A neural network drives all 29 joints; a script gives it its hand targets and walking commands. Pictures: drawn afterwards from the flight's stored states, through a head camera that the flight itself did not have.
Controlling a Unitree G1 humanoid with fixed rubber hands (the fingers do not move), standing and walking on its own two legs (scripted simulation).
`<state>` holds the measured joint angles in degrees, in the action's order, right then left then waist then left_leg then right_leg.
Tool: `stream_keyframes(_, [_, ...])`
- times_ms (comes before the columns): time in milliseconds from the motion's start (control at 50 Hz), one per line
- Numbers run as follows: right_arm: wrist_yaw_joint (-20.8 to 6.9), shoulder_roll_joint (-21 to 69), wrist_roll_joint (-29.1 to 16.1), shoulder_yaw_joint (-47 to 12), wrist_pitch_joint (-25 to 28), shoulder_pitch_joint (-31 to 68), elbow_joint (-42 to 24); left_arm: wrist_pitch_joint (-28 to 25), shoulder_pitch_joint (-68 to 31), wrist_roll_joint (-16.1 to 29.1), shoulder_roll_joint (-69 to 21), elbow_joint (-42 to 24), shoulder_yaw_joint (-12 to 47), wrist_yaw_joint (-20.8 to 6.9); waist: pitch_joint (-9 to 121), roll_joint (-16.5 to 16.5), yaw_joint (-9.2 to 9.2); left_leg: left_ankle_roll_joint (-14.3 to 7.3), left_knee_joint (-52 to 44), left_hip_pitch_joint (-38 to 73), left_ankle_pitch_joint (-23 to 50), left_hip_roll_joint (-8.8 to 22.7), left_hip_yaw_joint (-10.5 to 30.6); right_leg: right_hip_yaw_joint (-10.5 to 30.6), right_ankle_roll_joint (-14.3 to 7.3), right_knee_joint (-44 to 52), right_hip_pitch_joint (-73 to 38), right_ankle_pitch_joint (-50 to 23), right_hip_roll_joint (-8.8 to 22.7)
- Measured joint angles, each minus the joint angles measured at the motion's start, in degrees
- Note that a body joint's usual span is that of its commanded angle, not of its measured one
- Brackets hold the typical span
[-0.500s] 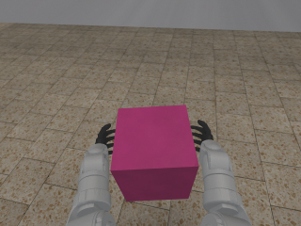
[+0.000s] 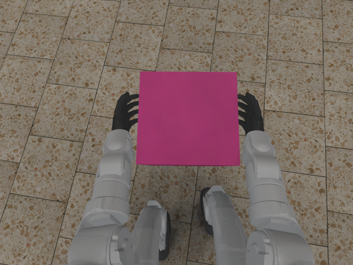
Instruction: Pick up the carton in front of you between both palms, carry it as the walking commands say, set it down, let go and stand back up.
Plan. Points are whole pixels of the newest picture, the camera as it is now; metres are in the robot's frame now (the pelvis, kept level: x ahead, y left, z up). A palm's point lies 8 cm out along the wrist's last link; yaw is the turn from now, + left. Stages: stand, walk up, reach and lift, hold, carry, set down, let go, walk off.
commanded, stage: set down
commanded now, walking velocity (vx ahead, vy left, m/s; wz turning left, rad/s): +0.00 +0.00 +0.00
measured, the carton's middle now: (186, 127) +0.42 -0.04 -0.15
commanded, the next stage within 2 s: none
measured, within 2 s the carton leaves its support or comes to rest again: neither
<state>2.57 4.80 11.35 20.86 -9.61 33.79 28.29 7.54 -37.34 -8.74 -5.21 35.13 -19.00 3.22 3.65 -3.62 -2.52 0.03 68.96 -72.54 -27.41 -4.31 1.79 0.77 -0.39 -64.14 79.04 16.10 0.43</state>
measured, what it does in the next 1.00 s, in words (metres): lowers itself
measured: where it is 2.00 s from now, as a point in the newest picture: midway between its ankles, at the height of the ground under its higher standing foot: (186, 231)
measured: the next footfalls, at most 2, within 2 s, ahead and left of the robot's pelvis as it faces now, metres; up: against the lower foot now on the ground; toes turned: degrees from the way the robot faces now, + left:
none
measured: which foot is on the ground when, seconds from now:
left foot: down 0.00-1.00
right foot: down 0.00-1.00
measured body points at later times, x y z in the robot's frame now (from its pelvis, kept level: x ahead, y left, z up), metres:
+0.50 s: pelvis -0.01 +0.01 -0.12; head +0.26 -0.03 +0.24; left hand +0.47 +0.08 -0.22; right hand +0.43 -0.22 -0.23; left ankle +0.03 +0.12 -0.62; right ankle +0.11 -0.12 -0.62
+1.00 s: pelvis -0.04 +0.00 -0.23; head +0.30 -0.04 +0.06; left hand +0.51 +0.06 -0.37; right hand +0.45 -0.24 -0.38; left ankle +0.03 +0.12 -0.62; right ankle +0.11 -0.12 -0.62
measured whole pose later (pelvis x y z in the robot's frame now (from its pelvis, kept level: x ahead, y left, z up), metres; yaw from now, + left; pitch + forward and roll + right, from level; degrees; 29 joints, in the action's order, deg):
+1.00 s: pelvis -0.04 +0.00 -0.23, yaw +3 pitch +45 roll +3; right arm 2.1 -6.6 9.4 28.2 -15.6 67.1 40.1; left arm 13.1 -74.5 -5.2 5.3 50.8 -17.1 8.4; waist -5.0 -4.9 -7.4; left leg 1.0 115.0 -123.7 -36.7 -6.8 -0.8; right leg 1.9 0.0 -108.0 131.5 21.8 1.2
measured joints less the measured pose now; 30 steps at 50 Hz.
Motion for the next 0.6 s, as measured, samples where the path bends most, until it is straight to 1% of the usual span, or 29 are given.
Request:
stream_keyframes(60, [-0.71,-0.64,-0.15,1.11,-0.99,1.72,1.2,1.18,-1.38,0.41,-0.34,0.5,-0.64,0.64,2.64,-0.36,-0.47,-0.42,3.97,-4.56,-1.62,-0.31,-0.53,0.43,0.45,-3.83,4.66,1.39,0.15])
stream_keyframes(160, [-2.38,-1.59,1.41,3.95,-2.96,5.28,3.87,3.16,-4.47,-1.22,-1.4,2.17,-3.12,1.31,5.29,-0.73,-1.26,-1.0,8.91,-10.56,-3.44,-0.78,-1.37,1.16,1.04,-8.77,10.88,2.98,0.38])
stream_keyframes(300, [-3.58,-3.04,2.51,6.01,-3.6,9.65,6.04,3.65,-8.56,-2.7,-1.51,3.72,-4.5,2.18,6.71,-0.67,-2.15,-1.18,15.03,-19.26,-5.11,-1.21,-2.24,1.88,1.37,-15.01,19.94,4.36,0.52])
stream_keyframes(440, [-3.46,-4.57,1.06,6.41,-3.15,13.46,6.42,3.26,-12.65,-0.92,0.26,4.44,-2.66,3.33,5.93,-0.45,-2.52,-0.67,21.95,-28.23,-6.61,-1.45,-2.5,1.95,1.18,-21.84,29.22,5.41,0.52])
stream_keyframes(480, [-2.99,-4.95,0.39,6.31,-3.19,14.57,6.36,3.22,-13.97,-0.16,0.93,4.72,-1.9,3.85,5.37,-0.42,-2.63,-0.46,24.0,-30.57,-7.02,-1.5,-2.49,1.88,1.06,-23.83,31.64,5.66,0.51])
stream_keyframes(600, [-2.0,-6.27,-1.29,6.06,-3.73,18.17,6.58,3.59,-18.77,1.6,3.35,6.43,-0.51,4.2,3.14,-0.46,-2.97,0.16,29.92,-36.67,-8.02,-1.62,-2.38,1.57,0.66,-29.46,37.94,6.13,0.47])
